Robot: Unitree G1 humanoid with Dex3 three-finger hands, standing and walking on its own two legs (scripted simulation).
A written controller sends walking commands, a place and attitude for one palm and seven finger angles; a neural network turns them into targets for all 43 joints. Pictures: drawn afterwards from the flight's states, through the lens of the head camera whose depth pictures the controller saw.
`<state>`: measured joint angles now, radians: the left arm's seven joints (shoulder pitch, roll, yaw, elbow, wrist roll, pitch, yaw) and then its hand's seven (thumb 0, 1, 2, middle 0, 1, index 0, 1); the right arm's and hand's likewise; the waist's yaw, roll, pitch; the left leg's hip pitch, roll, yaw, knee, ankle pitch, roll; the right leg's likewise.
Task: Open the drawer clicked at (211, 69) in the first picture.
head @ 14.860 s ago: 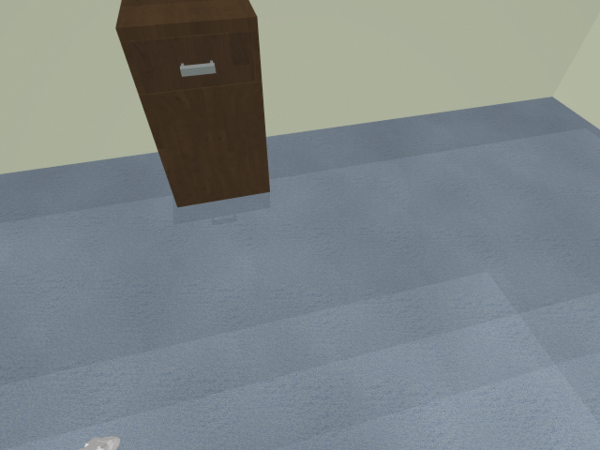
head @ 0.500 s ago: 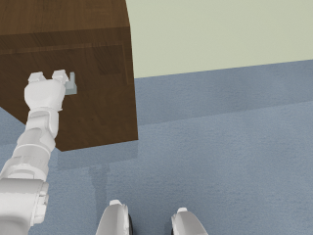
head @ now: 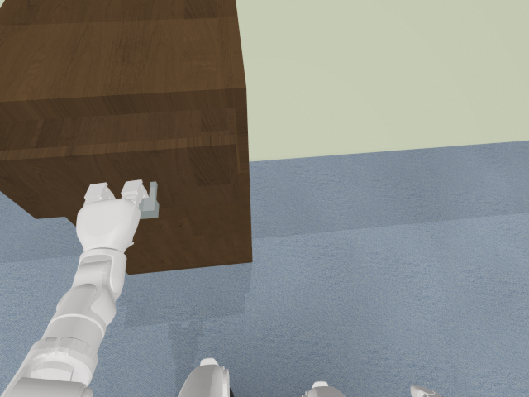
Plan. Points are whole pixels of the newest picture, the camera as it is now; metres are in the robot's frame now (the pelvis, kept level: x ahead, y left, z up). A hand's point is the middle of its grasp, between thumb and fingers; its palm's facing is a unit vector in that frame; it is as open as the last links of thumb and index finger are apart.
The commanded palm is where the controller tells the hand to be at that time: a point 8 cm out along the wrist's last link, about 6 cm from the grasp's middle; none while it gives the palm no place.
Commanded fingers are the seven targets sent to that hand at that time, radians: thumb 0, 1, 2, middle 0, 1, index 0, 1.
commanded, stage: pull the drawer open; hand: left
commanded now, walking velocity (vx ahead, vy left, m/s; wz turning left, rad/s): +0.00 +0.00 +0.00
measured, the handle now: (123, 199) +0.44 +0.26 -0.02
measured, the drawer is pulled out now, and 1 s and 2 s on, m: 0.08 0.20 0.30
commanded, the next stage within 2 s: none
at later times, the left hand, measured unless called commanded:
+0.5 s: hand (120, 270) +0.32 +0.24 -0.04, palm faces -0.03 -0.06 -1.00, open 6.2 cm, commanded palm +0.28 +0.23 +0.01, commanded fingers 0.00 0.90 0.90 -0.40 -1.35 -0.40 -1.35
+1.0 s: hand (116, 306) +0.26 +0.23 -0.04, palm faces -0.02 -0.07 -1.00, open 6.2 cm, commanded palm +0.22 +0.23 +0.01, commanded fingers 0.00 0.90 0.90 -0.40 -1.35 -0.40 -1.35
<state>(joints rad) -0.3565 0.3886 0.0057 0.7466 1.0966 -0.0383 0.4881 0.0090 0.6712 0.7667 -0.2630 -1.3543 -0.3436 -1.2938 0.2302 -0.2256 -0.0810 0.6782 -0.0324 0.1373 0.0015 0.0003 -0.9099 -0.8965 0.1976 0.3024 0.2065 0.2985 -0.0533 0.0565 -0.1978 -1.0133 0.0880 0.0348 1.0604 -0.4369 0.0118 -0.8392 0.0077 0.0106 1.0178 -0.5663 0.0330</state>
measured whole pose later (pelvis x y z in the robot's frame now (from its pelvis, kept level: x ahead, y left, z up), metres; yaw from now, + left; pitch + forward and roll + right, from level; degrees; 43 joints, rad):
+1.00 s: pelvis -0.01 -0.02 +0.00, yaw +1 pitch +17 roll -2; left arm 0.09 0.33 -0.04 0.36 1.09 0.02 0.52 0.02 0.66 0.78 -0.25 -1.34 -0.36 -1.30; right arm 0.16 -0.22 -0.06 0.63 -0.04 0.10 0.00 0.00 -0.91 -0.90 0.20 0.30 0.21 0.30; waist -0.02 0.06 -0.19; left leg -0.94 0.09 0.02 1.07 -0.44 -0.01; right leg -0.77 0.01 0.00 1.05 -0.59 0.01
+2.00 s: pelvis -0.02 -0.03 -0.02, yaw +2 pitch +16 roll -1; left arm 0.49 0.33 -0.04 0.04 1.08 -0.04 0.55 0.03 0.67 0.74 -0.24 -1.32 -0.37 -1.29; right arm 0.11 -0.21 -0.03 0.54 -0.06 0.12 0.03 0.01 -0.91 -0.90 0.20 0.30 0.21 0.30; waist 0.03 0.06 -0.20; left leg -0.98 0.09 0.00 1.16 -0.46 -0.03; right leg -0.82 0.01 -0.01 1.17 -0.64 0.00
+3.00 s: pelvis -0.04 -0.03 -0.02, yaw +3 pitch +16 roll -2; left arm 0.36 0.33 -0.07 0.12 1.09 -0.03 0.58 0.00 -0.48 0.31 -0.31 -1.23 -0.32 -1.20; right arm 0.12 -0.22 -0.04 0.60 -0.05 0.09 -0.02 0.01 -0.91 -0.90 0.20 0.30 0.21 0.30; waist 0.05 0.06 -0.18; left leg -1.00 0.07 -0.03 1.16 -0.43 -0.02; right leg -0.83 0.01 -0.04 1.17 -0.62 0.00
